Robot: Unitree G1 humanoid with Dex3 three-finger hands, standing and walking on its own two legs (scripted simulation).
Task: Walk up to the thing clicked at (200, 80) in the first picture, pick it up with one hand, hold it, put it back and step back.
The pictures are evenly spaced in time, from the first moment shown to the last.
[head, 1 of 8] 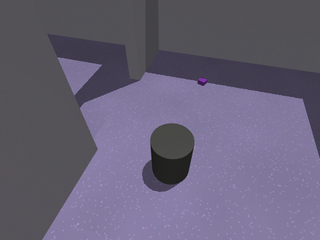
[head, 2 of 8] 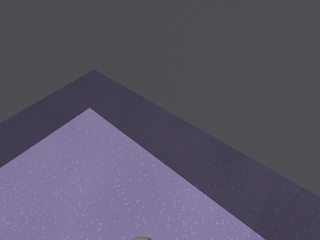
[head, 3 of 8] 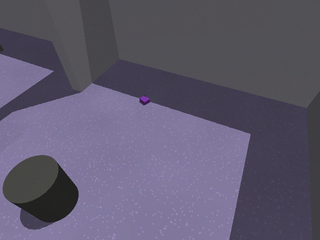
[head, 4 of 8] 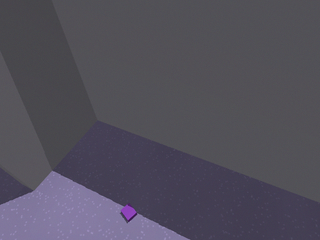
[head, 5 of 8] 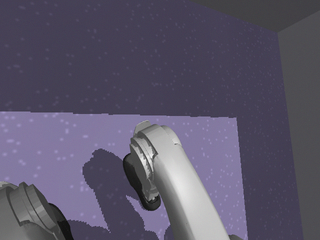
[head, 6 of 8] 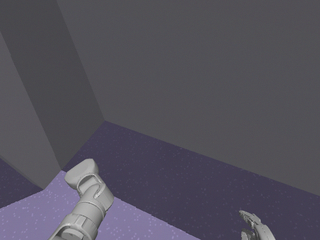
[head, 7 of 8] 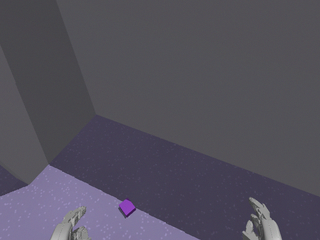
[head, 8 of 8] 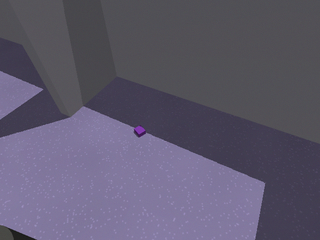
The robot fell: no
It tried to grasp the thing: yes
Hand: left
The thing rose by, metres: 0.67
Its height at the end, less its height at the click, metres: +0.00
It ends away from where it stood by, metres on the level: 0.01
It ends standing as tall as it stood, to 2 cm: yes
